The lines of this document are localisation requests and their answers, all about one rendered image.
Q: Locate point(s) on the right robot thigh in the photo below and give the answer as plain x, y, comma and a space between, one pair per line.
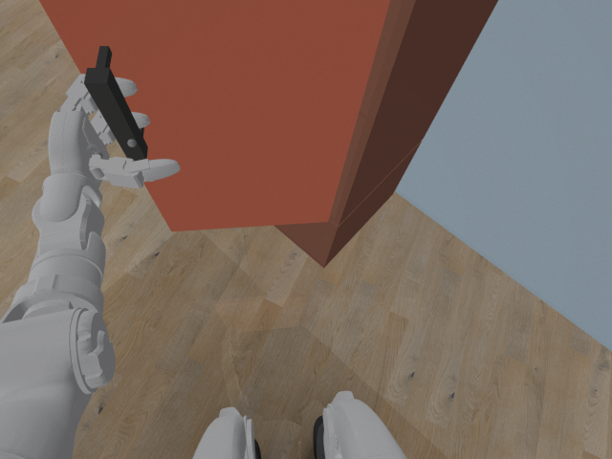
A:
352, 428

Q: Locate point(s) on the left robot shin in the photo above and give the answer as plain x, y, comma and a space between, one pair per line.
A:
229, 411

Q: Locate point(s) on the left robot forearm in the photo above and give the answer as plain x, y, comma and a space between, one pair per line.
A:
68, 267

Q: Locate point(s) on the left robot upper arm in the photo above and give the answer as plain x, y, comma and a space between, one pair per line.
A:
50, 366

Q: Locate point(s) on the cupboard door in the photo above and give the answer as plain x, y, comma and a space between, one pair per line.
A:
256, 100

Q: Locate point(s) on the handle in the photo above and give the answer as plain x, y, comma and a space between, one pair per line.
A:
106, 93

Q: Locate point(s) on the robot left hand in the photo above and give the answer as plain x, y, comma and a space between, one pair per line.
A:
74, 140

